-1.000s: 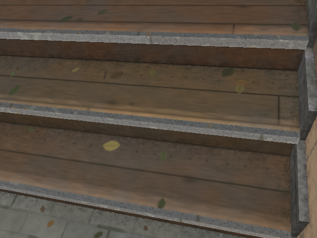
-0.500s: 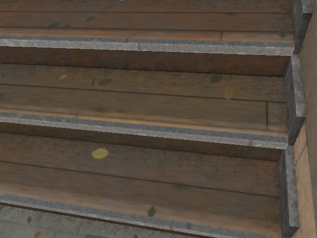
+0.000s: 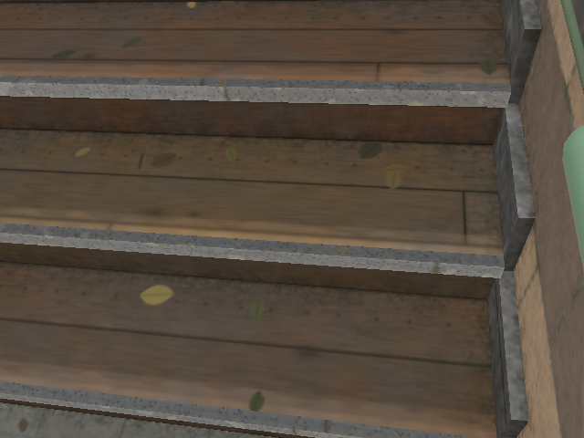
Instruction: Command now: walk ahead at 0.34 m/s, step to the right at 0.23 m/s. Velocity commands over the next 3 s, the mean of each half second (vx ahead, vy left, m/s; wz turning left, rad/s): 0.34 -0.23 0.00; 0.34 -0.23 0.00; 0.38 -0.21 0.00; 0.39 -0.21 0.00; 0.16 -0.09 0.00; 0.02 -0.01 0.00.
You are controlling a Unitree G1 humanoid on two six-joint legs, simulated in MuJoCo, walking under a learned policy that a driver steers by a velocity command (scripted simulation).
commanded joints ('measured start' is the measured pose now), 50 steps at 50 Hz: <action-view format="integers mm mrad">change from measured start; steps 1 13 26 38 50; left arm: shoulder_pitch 87 34 34 -45 16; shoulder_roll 129 127 146 136 144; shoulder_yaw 26 26 23 16 32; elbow -20 -40 -61 -66 -38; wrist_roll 1 7 -5 2 15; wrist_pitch -6 -8 6 8 -8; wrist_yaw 4 3 6 18 15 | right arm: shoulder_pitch -199 -196 -167 -205 -207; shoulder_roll -44 -48 -56 -70 -85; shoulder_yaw -151 -141 -139 -136 -137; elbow -24 -29 -35 -47 -25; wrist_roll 16 22 37 48 16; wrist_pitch -31 -35 -31 -43 -32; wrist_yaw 14 16 15 0 19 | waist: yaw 89 76 73 56 89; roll -315 -316 -329 -337 -326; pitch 58 48 57 32 14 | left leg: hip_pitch -128 -108 -47 -35 -124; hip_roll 10 4 -6 -20 -37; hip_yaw -4 4 -18 -63 -48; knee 12 -19 -117 -180 -27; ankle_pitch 0 14 10 40 -14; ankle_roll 1 13 15 15 13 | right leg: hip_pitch -16 -24 3 71 71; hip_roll -175 -159 -161 -159 -179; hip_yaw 90 89 109 109 91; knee -156 -137 -142 -150 -115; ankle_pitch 90 77 137 254 171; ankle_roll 8 17 70 66 29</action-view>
